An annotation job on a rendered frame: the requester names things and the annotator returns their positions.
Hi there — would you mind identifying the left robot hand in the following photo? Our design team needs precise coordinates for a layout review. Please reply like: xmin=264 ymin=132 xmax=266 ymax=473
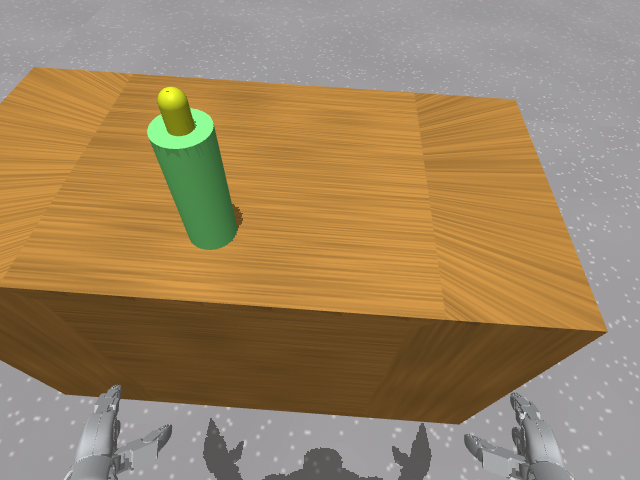
xmin=74 ymin=385 xmax=172 ymax=475

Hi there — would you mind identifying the left robot arm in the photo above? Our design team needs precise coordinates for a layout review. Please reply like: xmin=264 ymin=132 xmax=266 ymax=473
xmin=64 ymin=455 xmax=118 ymax=480

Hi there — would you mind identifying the right robot arm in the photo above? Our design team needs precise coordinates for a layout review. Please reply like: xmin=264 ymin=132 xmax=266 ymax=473
xmin=527 ymin=462 xmax=575 ymax=480

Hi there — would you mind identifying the bottle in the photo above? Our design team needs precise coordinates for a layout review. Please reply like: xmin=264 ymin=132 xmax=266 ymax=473
xmin=147 ymin=87 xmax=237 ymax=250

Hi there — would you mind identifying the right robot hand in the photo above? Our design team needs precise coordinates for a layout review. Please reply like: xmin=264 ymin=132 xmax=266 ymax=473
xmin=464 ymin=393 xmax=565 ymax=480

